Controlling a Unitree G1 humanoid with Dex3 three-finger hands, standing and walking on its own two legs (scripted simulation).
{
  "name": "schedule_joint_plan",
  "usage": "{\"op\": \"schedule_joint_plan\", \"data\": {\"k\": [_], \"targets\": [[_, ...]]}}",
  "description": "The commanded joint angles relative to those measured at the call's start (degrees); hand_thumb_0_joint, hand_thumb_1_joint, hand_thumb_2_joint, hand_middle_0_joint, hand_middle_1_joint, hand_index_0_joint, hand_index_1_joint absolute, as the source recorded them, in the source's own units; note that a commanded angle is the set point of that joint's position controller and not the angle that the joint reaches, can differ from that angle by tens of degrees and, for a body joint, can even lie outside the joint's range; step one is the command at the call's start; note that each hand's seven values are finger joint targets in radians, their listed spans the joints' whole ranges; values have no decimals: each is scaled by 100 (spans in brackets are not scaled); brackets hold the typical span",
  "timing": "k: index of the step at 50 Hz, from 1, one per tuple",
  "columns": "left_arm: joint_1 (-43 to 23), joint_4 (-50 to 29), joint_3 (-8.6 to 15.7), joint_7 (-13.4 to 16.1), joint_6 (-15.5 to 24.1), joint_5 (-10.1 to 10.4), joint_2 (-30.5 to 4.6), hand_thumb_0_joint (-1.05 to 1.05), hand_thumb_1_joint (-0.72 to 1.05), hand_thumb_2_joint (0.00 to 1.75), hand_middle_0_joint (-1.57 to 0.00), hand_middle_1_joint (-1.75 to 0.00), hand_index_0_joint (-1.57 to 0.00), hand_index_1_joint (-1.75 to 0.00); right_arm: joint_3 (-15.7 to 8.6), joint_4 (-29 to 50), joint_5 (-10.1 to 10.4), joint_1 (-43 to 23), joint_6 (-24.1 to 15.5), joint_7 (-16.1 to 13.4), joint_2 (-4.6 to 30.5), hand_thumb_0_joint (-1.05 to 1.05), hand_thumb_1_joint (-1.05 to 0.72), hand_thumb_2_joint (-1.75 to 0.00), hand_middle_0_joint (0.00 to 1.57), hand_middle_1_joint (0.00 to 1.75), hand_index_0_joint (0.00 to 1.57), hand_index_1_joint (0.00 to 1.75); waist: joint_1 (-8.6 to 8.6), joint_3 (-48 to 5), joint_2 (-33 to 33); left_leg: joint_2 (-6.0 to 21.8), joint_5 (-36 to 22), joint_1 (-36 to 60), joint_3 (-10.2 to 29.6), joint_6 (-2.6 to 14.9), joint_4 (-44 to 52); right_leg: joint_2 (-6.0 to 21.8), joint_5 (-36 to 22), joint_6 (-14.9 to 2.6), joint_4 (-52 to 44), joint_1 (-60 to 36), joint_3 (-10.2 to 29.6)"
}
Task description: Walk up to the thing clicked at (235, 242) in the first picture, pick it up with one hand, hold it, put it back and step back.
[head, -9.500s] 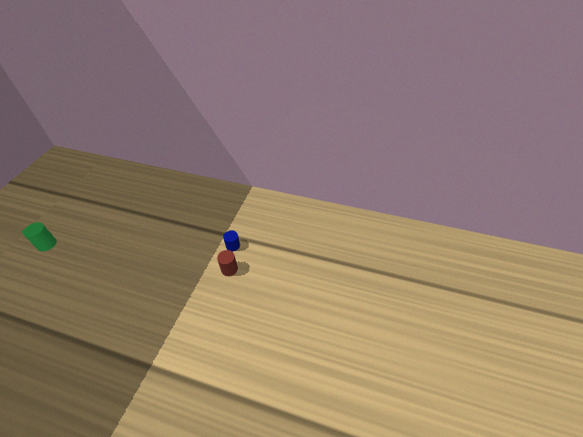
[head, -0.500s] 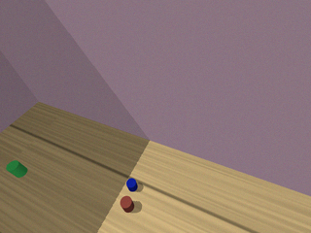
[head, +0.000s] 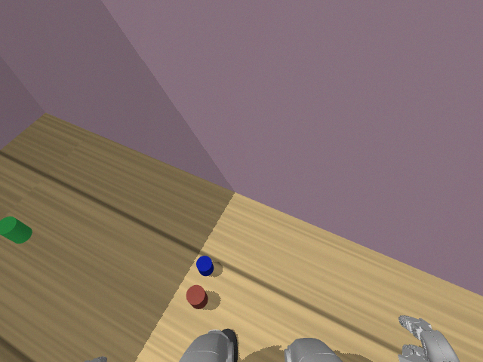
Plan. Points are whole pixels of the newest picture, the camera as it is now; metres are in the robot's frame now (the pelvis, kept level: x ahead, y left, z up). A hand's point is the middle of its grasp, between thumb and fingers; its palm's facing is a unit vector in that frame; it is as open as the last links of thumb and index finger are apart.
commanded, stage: walk up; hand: left
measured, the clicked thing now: (205, 266) +0.48 +0.20 -0.72
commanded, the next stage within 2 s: stand in 1.68 s
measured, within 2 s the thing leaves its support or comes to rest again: neither
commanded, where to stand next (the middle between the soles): +0.03 +0.01 m, yaw -1 degrees
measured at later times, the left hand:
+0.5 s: hand out of the picture -0.01 +0.26 -0.11, palm faces +0.01 -0.89 -0.46, open 7.4 cm
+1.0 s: hand out of the picture +0.01 +0.27 -0.14, palm faces -0.01 -0.91 -0.41, open 7.4 cm
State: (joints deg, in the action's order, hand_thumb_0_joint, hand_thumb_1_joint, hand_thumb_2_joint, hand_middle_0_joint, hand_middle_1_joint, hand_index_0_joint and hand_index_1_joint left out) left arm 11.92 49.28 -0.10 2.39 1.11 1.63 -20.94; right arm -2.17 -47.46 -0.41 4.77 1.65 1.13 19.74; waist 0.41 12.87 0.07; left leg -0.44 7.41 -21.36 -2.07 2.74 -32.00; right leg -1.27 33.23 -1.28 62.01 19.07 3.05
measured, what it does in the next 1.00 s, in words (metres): steps on the spot: right foot, then left foot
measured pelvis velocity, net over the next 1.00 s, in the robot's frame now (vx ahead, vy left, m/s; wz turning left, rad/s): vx -0.02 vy -0.02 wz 0.02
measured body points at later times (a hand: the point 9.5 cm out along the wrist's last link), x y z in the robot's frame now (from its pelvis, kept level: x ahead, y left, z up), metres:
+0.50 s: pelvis -0.06 -0.02 +0.01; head -0.02 -0.06 +0.45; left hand -0.01 +0.30 -0.08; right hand +0.00 -0.33 -0.14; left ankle -0.11 +0.14 -0.66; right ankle -0.03 -0.10 -0.72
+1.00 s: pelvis -0.02 -0.02 +0.00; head -0.01 -0.02 +0.45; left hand +0.01 +0.31 -0.11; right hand +0.03 -0.34 -0.11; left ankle -0.07 +0.11 -0.72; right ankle +0.08 -0.16 -0.72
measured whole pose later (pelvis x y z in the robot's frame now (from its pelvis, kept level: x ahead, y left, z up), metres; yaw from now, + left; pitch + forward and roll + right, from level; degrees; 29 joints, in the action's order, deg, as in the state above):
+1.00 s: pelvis -0.02 -0.02 +0.00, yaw +1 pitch -3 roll +1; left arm 18.6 53.0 2.9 -0.9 1.8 0.1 -23.7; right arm -2.6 -48.1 -1.7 17.9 0.5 1.7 23.5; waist -1.4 4.7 -0.4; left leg 1.0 22.9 -8.2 -2.8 0.5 -34.5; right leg 3.7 8.0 0.8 35.5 22.1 0.4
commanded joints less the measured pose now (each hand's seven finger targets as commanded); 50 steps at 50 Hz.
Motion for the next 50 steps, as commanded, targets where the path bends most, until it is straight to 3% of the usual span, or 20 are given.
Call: {"op": "schedule_joint_plan", "data": {"k": [1, 6, 10, 11, 12, 13, 14, 16, 18, 21, 26, 31, 32, 33, 34, 35, 38, 43, 47, 50], "targets": [[1029, 42, 434, 109, -51, 22, -1301, 0, 90, 90, -20, -30, -20, -30, -429, 461, -76, 38, 17, -109, 1449, 0, -90, -90, 20, 30, 20, 30, -48, -1476, 911, 1346, -676, 811, 1143, 1031, 901, 162, -252, 42, -174, 256, -160], [1087, 34, 549, 118, -83, -53, -1163, 0, 90, 90, -20, -30, -20, -30, -489, 649, -102, 41, 129, -87, 1520, 0, -90, -90, 20, 30, 20, 30, -59, -1594, 1125, 1632, -2010, 538, 1339, 1254, 406, 160, -504, 137, -819, 29, -424], [1570, 111, 666, 7, -178, -200, -1145, 0, 90, 90, -20, -30, -20, -30, -523, 835, -24, -449, 220, -109, 1577, 0, -90, -90, 20, 30, 20, 30, 315, -1825, 777, 1477, -24, -273, 1300, 731, 172, 192, -1499, -119, -2123, -806, -490], [1572, 68, 713, -14, -150, -276, -1224, 0, 90, 90, -20, -30, -20, -30, -470, 837, 7, -453, 235, -110, 1405, 0, -90, -90, 20, 30, 20, 30, 421, -1771, 399, 1235, 603, -597, 1185, 461, -246, 365, -1534, -258, -2605, -896, -137], [1348, -87, 808, -22, -125, -410, -1558, 0, 90, 90, -20, -30, -20, -30, -406, 857, 50, -351, 243, -119, 1149, 0, -90, -90, 20, 30, 20, 30, 429, -1327, -894, 395, 1810, -1377, 774, 80, -1339, 1328, -669, -666, -3776, -512, 1632], [607, -433, 918, -37, -99, -482, -2146, 0, 90, 90, -20, -30, -20, -30, -401, 793, 64, -219, 228, -182, 1089, 0, -90, -90, 20, 30, 20, 30, 295, -942, -1656, -610, 2767, -1478, 695, -253, -2907, 2564, -1241, -1350, -4451, 344, 3069], [130, -657, 939, -15, -73, -497, -2371, 0, 90, 90, -20, -30, -20, -30, -518, 734, -13, -225, 235, -265, 1451, 0, -90, -90, 20, 30, 20, 30, 322, -862, -1564, -438, 2902, -1052, 1344, -274, -3870, 2932, -1774, -1832, -4509, 1074, 3496], [-210, -662, 804, -2, -33, -404, -1704, 0, 90, 90, -20, -30, -20, -30, -536, 439, 58, 139, 188, -231, 1521, 0, -90, -90, 20, 30, 20, 30, -3, -705, -826, -521, 2262, -809, 1413, -234, -4437, 2087, -3018, -1359, -3941, 1085, 1947], [-543, -665, 745, -23, -14, -431, -1317, 0, 90, 90, -20, -30, -20, -30, -449, 139, 137, 788, 114, -200, 1326, 0, -90, -90, 20, 30, 20, 30, -239, -1285, -852, -705, 1577, -996, 1148, -292, -4238, 1199, -2126, -685, -3820, -43, 741], [262, -690, 799, -157, 32, -562, -1297, 0, 90, 90, -20, -30, -20, -30, -369, 33, 87, 807, -128, -184, 1567, 0, -90, -90, 20, 30, 20, 30, 358, -1813, -1210, -373, 1701, -1429, 528, -475, -2893, 1164, 532, -787, -4246, -1783, 1176], [1423, -485, 1010, -359, -50, -462, -1701, 0, 90, 90, -20, -30, -20, -30, -305, 245, -86, 249, -438, -102, 1549, 0, -90, -90, 20, 30, 20, 30, 895, -1099, -1261, -99, 2624, -1471, 263, -401, -971, 1683, 253, -1218, -4380, -2395, 1640], [283, -839, 854, -483, -65, -385, -1716, 0, 90, 90, -20, -30, -20, -30, -395, -321, -49, 1890, -555, -14, 1251, 0, -90, -90, 20, 30, 20, 30, -276, -989, -622, -229, 982, 1523, -392, 77, 814, 1276, 455, -767, -4241, 46, 446], [55, -951, 755, -493, -80, -389, -1468, 0, 90, 90, -20, -30, -20, -30, -482, -549, -66, 2576, -572, -50, 1316, 0, -90, -90, 20, 30, 20, 30, -658, -1034, 41, -170, 834, 2696, -150, 189, 1083, 933, 682, -518, -3337, 1111, 19], [-47, -1103, 646, -512, -96, -334, -1019, 0, 90, 90, -20, -30, -20, -30, -614, -538, -184, 2866, -573, -107, 1754, 0, -90, -90, 20, 30, 20, 30, -810, -899, 1368, 840, 2655, 3240, 1914, 496, 1703, 268, 647, -170, -1567, 2625, -580], [-70, -1126, 644, -478, -117, -281, -947, 0, 90, 90, -20, -30, -20, -30, -632, -223, -291, 2430, -568, -165, 2104, 0, -90, -90, 20, 30, 20, 30, -578, -517, 1468, 2141, 4586, 2459, 3956, 935, 2263, 14, -172, -6, -437, 3417, -394], [-126, -997, 729, -455, -94, -351, -1451, 0, 90, 90, -20, -30, -20, -30, -656, -32, -178, 1971, -579, -169, 2337, 0, -90, -90, 20, 30, 20, 30, -542, 56, 893, 2492, 5152, 1126, 4208, 1242, 2614, 458, -473, -43, -244, 2927, 327], [691, -495, 729, -558, -11, -261, -1488, 0, 90, 90, -20, -30, -20, -30, -435, 172, -97, 1288, -699, -142, 1797, 0, -90, -90, 20, 30, 20, 30, -13, -156, 637, 1534, 3133, 1219, 2316, 929, 2285, 430, -1315, -4, -376, 2084, 518], [813, -165, 637, -508, 74, -168, -1319, 0, 90, 90, -20, -30, -20, -30, -368, 341, -155, 812, -588, -67, 1672, 0, -90, -90, 20, 30, 20, 30, 43, -63, 1356, 925, 1844, -230, 651, 683, 2055, 371, -1900, 263, -1449, 522, -225], [636, 21, 579, -209, 211, -98, -1277, 0, 90, 90, -20, -30, -20, -30, -375, 416, -200, 973, -245, 15, 1597, 0, -90, -90, 20, 30, 20, 30, -144, -557, 1217, 854, 65, 128, 443, 817, 809, 276, -2349, 241, -2490, -201, -653], [1163, 297, 622, 20, 360, -149, -1481, 0, 90, 90, -20, -30, -20, -30, -291, 436, 0, 1151, -96, 2, 1282, 0, -90, -90, 20, 30, 20, 30, 169, -1280, -157, 380, -395, 457, 10, 388, -1440, 170, -3753, 196, -3861, -1171, -693]]}}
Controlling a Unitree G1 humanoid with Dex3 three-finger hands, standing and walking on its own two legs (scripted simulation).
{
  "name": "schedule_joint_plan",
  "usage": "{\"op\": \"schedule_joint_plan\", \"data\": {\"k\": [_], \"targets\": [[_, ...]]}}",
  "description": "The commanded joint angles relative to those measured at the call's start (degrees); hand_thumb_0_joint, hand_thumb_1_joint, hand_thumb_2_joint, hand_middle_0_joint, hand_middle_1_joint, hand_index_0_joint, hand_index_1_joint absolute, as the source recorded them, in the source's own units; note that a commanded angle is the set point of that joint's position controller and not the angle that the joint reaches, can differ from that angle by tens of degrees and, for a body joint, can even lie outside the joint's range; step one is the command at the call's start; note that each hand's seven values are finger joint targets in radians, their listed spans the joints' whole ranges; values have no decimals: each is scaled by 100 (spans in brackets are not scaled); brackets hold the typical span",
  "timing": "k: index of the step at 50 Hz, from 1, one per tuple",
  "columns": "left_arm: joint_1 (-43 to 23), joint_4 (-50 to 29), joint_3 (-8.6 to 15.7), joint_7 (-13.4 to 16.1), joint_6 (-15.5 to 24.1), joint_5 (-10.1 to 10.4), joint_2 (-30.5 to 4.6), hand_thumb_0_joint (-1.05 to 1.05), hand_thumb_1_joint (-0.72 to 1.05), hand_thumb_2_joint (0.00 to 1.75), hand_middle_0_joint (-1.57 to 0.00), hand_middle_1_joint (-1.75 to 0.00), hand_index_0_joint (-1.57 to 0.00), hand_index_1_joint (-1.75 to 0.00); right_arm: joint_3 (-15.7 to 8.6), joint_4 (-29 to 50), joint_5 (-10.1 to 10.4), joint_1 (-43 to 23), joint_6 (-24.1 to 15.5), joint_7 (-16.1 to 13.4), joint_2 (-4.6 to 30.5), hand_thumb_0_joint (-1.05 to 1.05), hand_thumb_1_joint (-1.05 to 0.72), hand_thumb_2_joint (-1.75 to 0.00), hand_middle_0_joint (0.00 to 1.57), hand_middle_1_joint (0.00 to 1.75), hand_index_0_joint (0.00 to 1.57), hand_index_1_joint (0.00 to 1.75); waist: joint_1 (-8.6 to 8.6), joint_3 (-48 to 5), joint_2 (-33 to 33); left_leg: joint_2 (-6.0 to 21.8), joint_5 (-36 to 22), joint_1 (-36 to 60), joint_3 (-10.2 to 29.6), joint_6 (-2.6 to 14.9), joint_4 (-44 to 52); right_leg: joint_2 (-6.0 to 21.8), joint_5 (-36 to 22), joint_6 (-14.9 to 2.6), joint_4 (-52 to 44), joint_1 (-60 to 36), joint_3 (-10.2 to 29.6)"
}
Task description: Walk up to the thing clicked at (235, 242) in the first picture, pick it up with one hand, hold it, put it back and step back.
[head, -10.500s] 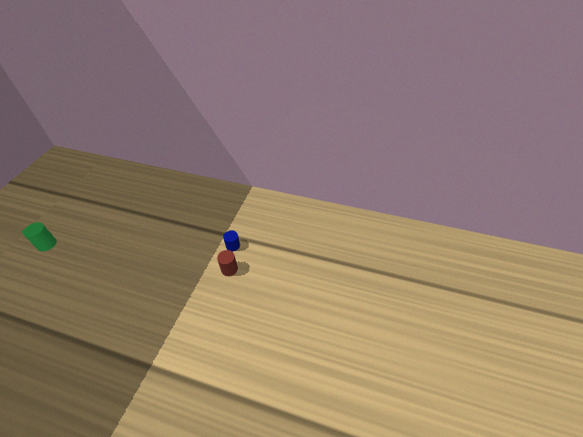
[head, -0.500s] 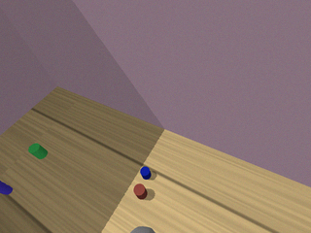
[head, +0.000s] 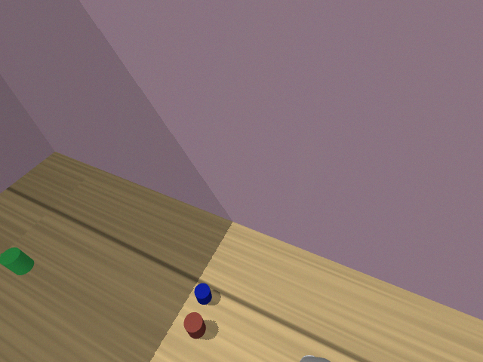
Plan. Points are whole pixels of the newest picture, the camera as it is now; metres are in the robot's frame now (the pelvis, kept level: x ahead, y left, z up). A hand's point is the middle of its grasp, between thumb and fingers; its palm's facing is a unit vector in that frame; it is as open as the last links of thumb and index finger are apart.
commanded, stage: walk up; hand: left
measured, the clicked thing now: (203, 294) +0.50 +0.20 -0.72
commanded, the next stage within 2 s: stand in 0.68 s
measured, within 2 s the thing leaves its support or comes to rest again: neither
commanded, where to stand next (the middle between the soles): +0.06 +0.03 m, yaw -2 degrees
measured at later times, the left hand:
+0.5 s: hand out of the picture +0.09 +0.32 -0.16, palm faces -0.02 -0.92 -0.40, open 7.4 cm
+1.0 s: hand out of the picture +0.12 +0.26 -0.13, palm faces -0.09 -0.93 -0.36, open 7.4 cm
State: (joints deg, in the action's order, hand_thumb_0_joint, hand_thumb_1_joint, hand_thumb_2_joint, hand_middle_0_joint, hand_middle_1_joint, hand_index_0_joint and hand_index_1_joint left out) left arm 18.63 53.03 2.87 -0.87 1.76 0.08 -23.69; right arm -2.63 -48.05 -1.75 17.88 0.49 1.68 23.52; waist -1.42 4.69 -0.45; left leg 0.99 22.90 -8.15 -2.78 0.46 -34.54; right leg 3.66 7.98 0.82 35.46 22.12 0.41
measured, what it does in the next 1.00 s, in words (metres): steps on the spot: left foot, then right foot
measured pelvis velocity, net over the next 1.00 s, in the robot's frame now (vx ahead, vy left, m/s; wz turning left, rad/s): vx -0.01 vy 0.02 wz -0.06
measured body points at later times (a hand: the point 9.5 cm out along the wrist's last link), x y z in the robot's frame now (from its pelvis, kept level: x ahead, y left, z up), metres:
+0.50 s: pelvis -0.02 +0.04 -0.01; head +0.02 +0.06 +0.44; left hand +0.09 +0.37 -0.14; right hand +0.03 -0.28 -0.12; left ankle -0.01 +0.17 -0.72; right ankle +0.01 -0.11 -0.69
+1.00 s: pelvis -0.01 +0.02 +0.01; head -0.01 +0.01 +0.46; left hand +0.12 +0.30 -0.10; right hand +0.05 -0.29 -0.12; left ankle +0.04 +0.16 -0.72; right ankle -0.03 -0.10 -0.72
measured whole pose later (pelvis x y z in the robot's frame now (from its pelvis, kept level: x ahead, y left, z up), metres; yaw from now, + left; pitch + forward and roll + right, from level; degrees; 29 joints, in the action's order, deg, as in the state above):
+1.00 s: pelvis -0.01 +0.02 +0.01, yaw -4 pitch -4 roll +0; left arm 5.0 58.7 0.0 -0.3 0.7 -0.3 -19.7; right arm -0.6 -58.3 0.1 7.8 0.3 0.8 20.3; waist -1.0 5.0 1.5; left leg 2.6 12.2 -12.7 1.2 -2.0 -28.7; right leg -0.2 16.7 -0.3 29.3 8.8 -0.6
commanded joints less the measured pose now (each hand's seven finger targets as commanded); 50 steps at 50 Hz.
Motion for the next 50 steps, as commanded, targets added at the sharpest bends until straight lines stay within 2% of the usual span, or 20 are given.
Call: {"op": "schedule_joint_plan", "data": {"k": [1, 2, 3, 4, 7, 15, 16, 17, 18, 19, 22, 30, 33, 34, 35, 36, 39, 43, 47, 50], "targets": [[622, -68, 440, 394, 344, -69, -1567, 0, 90, 90, -20, -30, -20, -30, -189, 509, 192, 151, 10, -58, 728, 0, -90, -90, 20, 30, 20, 30, 377, -807, -927, 10, -695, -1614, 82, 400, -1963, 510, -2276, -287, -1149, -2197, 714], [501, -248, 430, 403, 375, -108, -1725, 0, 90, 90, -20, -30, -20, -30, -129, 467, 206, 436, 68, -95, 573, 0, -90, -90, 20, 30, 20, 30, 195, -856, -1174, -263, 916, -2019, 493, 202, -2410, 1742, -2802, -757, -1370, -2125, 2416], [80, -392, 443, 440, 311, -65, -1906, 0, 90, 90, -20, -30, -20, -30, -256, 440, 159, 356, 180, -170, 943, 0, -90, -90, 20, 30, 20, 30, 199, -801, -1062, 45, 1205, -1731, 792, 177, -2704, 2189, -2302, -1540, -1228, -1469, 2928], [-119, -430, 422, 453, 276, -61, -1797, 0, 90, 90, -20, -30, -20, -30, -324, 341, 139, 191, 221, -195, 1092, 0, -90, -90, 20, 30, 20, 30, 182, -734, -939, 224, 1252, -1647, 887, 154, -2724, 2093, -1606, -1705, -1170, -1112, 2855], [-361, -480, 357, 459, 181, -95, -1606, 0, 90, 90, -20, -30, -20, -30, -408, 210, 152, 43, 246, -110, 1150, 0, -90, -90, 20, 30, 20, 30, 115, -915, -1057, 131, 814, -1728, 696, 96, -2815, 1365, -595, -1266, -999, -948, 1494], [-1177, -704, 235, 306, -176, -103, -1245, 0, 90, 90, -20, -30, -20, -30, -397, -460, 114, 328, 61, -152, 971, 0, -90, -90, 20, 30, 20, 30, -45, -717, -1034, -285, -515, -363, -132, -69, -14, 577, 1138, -827, 182, 525, 714], [-1045, -685, 159, 297, -227, -66, -984, 0, 90, 90, -20, -30, -20, -30, -427, -436, 33, 213, -2, -197, 1186, 0, -90, -90, 20, 30, 20, 30, -44, -550, -350, 134, -165, -425, 648, 68, 637, 217, 1353, -651, 926, 910, 642], [-1019, -710, 103, 299, -245, -8, -709, 0, 90, 90, -20, -30, -20, -30, -501, -262, -44, -148, -62, -233, 1673, 0, -90, -90, 20, 30, 20, 30, 52, -314, 842, 1388, 19, -675, 2664, 511, 1261, -427, 1999, -375, 1819, 1547, 315], [-1203, -605, 240, 365, -267, -34, -1128, 0, 90, 90, -20, -30, -20, -30, -544, -121, 70, -614, -68, -227, 2091, 0, -90, -90, 20, 30, 20, 30, -30, -136, 1018, 2241, 151, -1797, 3542, 1385, 1697, -450, 2683, -276, 2478, 945, 608], [-1290, -489, 299, 349, -246, -61, -1299, 0, 90, 90, -20, -30, -20, -30, -524, -83, 53, -1014, -99, -235, 2040, 0, -90, -90, 20, 30, 20, 30, 98, 199, 963, 2382, 295, -2416, 3793, 1665, 1840, -316, 2569, -251, 2780, 616, 727], [-779, -221, 305, 220, -263, -1, -1167, 0, 90, 90, -20, -30, -20, -30, -375, -82, -19, -1135, -276, -322, 1488, 0, -90, -90, 20, 30, 20, 30, 373, 84, 586, 1371, -1412, -1253, 1865, 989, 879, -460, 1774, -319, 2719, 970, 799], [-1094, -372, 342, -56, -122, -226, -1119, 0, 90, 90, -20, -30, -20, -30, -554, -310, -34, 110, -410, -313, 1891, 0, -90, -90, 20, 30, 20, 30, -148, -584, 1325, 1611, -1147, 465, 1960, 1296, 628, -285, 2506, -323, 453, 609, 28], [-295, -74, 436, -57, 2, -251, -1190, 0, 90, 90, -20, -30, -20, -30, -419, -61, 89, -304, -372, -258, 1528, 0, -90, -90, 20, 30, 20, 30, 408, -676, 829, 1154, -1556, -723, 1149, 843, -350, -277, 1419, -555, -952, -1315, 47], [-520, 64, 280, 47, 176, -95, -1294, 0, 90, 90, -20, -30, -20, -30, -190, -43, 256, -1000, -304, -254, 528, 0, -90, -90, 20, 30, 20, 30, 392, -679, -374, 259, -1451, -1859, 418, 134, -1437, 996, -1329, -650, -1372, -1936, 1899], [-546, 128, 323, 79, 186, -89, -1670, 0, 90, 90, -20, -30, -20, -30, -162, 132, 247, -1252, -234, -343, 583, 0, -90, -90, 20, 30, 20, 30, 380, -577, -562, 89, 415, -1954, 304, 47, -1329, 1586, -2178, -1264, -1242, -1677, 2517], [-838, 74, 276, 84, 205, -122, -1618, 0, 90, 90, -20, -30, -20, -30, -161, 110, 260, -1237, -229, -363, 735, 0, -90, -90, 20, 30, 20, 30, 287, -340, -531, 132, 889, -1701, 549, 62, -1189, 1583, -2213, -1457, -1140, -1310, 2424], [-1141, -62, 127, 184, 213, -66, -1200, 0, 90, 90, -20, -30, -20, -30, -222, -218, 254, -842, -246, -252, 875, 0, -90, -90, 20, 30, 20, 30, 136, -481, -513, 237, 355, -1361, 472, 94, -462, 1032, -3050, -945, -806, -1853, 1086], [-1421, 39, 67, 185, 105, 30, -1104, 0, 90, 90, -20, -30, -20, -30, -210, -555, 176, -655, -197, -241, 962, 0, -90, -90, 20, 30, 20, 30, -16, -669, -519, 270, -2294, 214, 539, 104, 632, 436, -1355, -447, -901, -869, 620], [-1557, 236, -10, 146, -23, 30, -929, 0, 90, 90, -20, -30, -20, -30, -144, -638, 156, -1248, -167, -171, 1179, 0, -90, -90, 20, 30, 20, 30, 163, -281, -264, 537, -334, -432, 1023, 181, 1145, 253, 1761, -325, -1885, -847, 787], [-1753, 380, 3, 125, 47, -65, -1016, 0, 90, 90, -20, -30, -20, -30, -50, -838, 142, -1144, -204, -146, 956, 0, -90, -90, 20, 30, 20, 30, -13, -261, -228, 511, -1325, -42, 857, 47, 1230, 372, 812, -299, -1789, -887, 798]]}}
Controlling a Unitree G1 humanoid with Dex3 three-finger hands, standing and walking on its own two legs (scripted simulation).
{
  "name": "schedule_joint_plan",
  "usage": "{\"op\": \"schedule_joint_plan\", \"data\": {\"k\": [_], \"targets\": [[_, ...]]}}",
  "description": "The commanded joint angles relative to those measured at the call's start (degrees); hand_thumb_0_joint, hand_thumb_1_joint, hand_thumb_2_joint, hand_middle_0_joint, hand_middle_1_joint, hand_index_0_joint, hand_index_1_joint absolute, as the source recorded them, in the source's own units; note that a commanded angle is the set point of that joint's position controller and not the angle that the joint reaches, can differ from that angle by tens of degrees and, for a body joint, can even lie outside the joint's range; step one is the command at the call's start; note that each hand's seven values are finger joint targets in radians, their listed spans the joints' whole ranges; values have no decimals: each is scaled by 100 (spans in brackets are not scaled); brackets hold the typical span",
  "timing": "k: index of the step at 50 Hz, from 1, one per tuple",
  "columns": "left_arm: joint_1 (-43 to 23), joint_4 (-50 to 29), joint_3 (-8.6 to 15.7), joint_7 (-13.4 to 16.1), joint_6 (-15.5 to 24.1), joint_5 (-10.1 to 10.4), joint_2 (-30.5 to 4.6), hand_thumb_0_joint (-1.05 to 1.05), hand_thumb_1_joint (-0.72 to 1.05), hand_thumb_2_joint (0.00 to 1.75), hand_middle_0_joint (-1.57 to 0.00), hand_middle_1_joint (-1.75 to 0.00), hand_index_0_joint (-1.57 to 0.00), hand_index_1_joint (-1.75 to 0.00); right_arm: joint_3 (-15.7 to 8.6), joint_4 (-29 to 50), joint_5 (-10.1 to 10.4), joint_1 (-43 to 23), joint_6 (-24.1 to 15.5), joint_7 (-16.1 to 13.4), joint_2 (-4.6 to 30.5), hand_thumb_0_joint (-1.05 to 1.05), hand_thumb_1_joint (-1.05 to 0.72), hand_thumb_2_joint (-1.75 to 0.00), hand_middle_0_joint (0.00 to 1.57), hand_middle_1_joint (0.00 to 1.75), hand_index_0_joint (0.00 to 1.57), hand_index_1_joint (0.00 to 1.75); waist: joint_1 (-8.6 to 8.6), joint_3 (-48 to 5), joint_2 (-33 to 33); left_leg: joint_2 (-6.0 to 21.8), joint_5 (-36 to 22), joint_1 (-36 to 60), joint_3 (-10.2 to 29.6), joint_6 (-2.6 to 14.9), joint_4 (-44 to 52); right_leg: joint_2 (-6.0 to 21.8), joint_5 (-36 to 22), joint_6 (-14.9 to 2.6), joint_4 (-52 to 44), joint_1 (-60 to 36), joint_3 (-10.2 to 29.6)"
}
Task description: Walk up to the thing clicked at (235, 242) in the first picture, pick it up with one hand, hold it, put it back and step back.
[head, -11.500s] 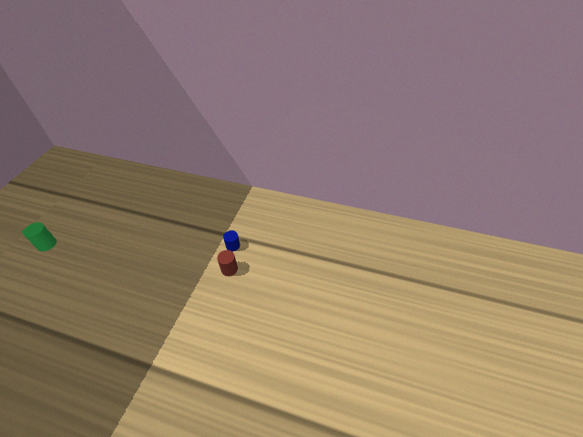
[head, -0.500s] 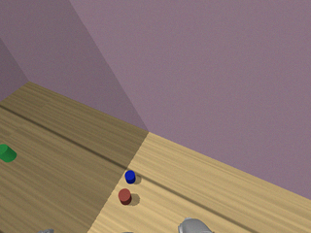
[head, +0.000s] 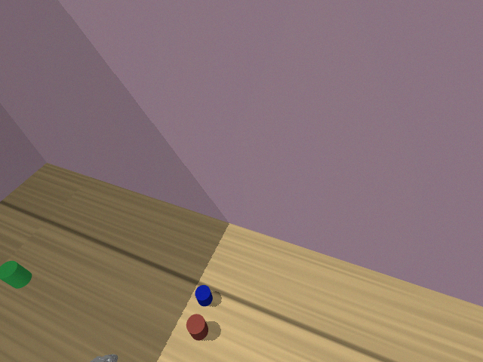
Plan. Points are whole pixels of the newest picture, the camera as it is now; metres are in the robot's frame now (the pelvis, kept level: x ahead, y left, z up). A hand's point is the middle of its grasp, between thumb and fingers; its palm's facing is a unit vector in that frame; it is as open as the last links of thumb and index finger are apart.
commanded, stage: stand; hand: left
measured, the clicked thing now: (204, 295) +0.51 +0.22 -0.74
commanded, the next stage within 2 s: none
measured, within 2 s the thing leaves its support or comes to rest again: neither
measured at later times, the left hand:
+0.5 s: hand out of the picture +0.08 +0.27 -0.15, palm faces -0.02 -0.94 -0.33, open 7.4 cm
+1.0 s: hand out of the picture +0.08 +0.27 -0.15, palm faces -0.02 -0.94 -0.34, open 7.4 cm
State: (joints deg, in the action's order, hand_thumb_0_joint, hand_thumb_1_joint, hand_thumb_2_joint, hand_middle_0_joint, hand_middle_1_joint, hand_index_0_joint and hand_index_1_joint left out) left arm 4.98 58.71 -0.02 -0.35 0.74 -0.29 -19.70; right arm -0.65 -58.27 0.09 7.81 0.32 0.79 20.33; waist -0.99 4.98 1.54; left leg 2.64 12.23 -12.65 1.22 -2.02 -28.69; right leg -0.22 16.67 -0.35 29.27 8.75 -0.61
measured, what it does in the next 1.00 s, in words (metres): stands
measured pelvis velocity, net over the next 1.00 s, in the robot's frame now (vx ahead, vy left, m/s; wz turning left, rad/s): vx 0.01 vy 0.02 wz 0.00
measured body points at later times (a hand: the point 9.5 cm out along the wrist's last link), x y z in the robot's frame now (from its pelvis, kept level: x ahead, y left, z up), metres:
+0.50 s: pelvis +0.00 +0.02 +0.01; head +0.01 +0.03 +0.46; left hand +0.08 +0.32 -0.13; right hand +0.09 -0.29 -0.12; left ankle +0.04 +0.15 -0.74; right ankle +0.00 -0.12 -0.74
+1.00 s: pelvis +0.01 +0.02 +0.01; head +0.02 +0.02 +0.46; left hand +0.08 +0.32 -0.12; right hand +0.09 -0.28 -0.12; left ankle +0.04 +0.15 -0.74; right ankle +0.00 -0.12 -0.74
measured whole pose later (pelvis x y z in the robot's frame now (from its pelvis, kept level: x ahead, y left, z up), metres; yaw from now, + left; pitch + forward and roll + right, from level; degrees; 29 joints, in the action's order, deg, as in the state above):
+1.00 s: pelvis +0.01 +0.02 +0.01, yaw +0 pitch -2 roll +0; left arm 5.9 65.7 0.5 -0.6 0.8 -0.7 -20.1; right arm -0.2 -65.9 -0.3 4.2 -0.4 0.7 20.0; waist -0.2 3.3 0.3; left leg 1.2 7.7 -9.5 0.3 -0.9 -19.6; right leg 1.3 11.2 1.5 18.5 4.9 0.0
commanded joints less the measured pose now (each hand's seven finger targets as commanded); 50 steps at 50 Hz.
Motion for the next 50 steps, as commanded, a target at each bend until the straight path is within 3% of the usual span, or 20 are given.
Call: {"op": "schedule_joint_plan", "data": {"k": [1, 5, 9, 17, 22, 24, 39, 44, 50], "targets": [[-308, -123, 282, 63, 163, 1, -1363, 0, 90, 90, -20, -30, -20, -30, -227, 126, -58, -143, -224, -53, 1271, 0, -90, -90, 20, 30, 20, 30, -11, -270, -330, 401, -512, 354, 525, 312, 715, 710, -314, -141, -1149, 312, 789], [-294, 44, 287, 36, 196, 58, -1313, 0, 90, 90, -20, -30, -20, -30, -197, -32, -48, -311, -296, -67, 1217, 0, -90, -90, 20, 30, 20, 30, 72, -584, -263, 479, -1154, 475, 510, 318, 807, 688, -1200, -60, -1111, -149, 640], [-376, 147, 286, 23, 157, 51, -1232, 0, 90, 90, -20, -30, -20, -30, -185, -125, -49, -535, -331, -84, 1224, 0, -90, -90, 20, 30, 20, 30, 143, -635, -71, 564, -1201, 501, 531, 297, 989, 653, -1044, -53, -1098, -243, 547], [-379, 335, 277, 19, 136, 15, -1241, 0, 90, 90, -20, -30, -20, -30, -179, -300, -50, -675, -312, -95, 1169, 0, -90, -90, 20, 30, 20, 30, 121, -728, 53, 543, -1022, 572, 483, 270, 1162, 686, -998, -29, -1236, -281, 507], [-309, 427, 258, 5, 109, 1, -1247, 0, 90, 90, -20, -30, -20, -30, -193, -360, -60, -736, -279, -92, 1219, 0, -90, -90, 20, 30, 20, 30, 89, -617, 100, 538, -251, 481, 541, 263, 1372, 666, -691, -29, -1317, -97, 517], [-268, 435, 264, 14, 127, -15, -1274, 0, 90, 90, -20, -30, -20, -30, -200, -371, -63, -747, -270, -89, 1220, 0, -90, -90, 20, 30, 20, 30, 109, -719, 9, 539, -494, 536, 515, 291, 1305, 709, -867, -28, -1329, -205, 530], [-115, 442, 249, 55, 129, -9, -1272, 0, 90, 90, -20, -30, -20, -30, -176, -431, -61, -686, -221, -70, 1200, 0, -90, -90, 20, 30, 20, 30, 75, -582, -131, 494, -591, 538, 463, 311, 1228, 747, -818, -30, -1435, -101, 527], [-67, 429, 248, 58, 137, -7, -1261, 0, 90, 90, -20, -30, -20, -30, -164, -417, -44, -676, -231, -74, 1201, 0, -90, -90, 20, 30, 20, 30, 94, -655, -144, 512, -907, 588, 472, 313, 1190, 757, -965, -12, -1395, -191, 500], [-76, 422, 262, 55, 109, -19, -1277, 0, 90, 90, -20, -30, -20, -30, -152, -428, -47, -649, -228, -83, 1187, 0, -90, -90, 20, 30, 20, 30, 96, -626, -125, 492, -746, 507, 479, 290, 1256, 759, -889, -31, -1405, -237, 498]]}}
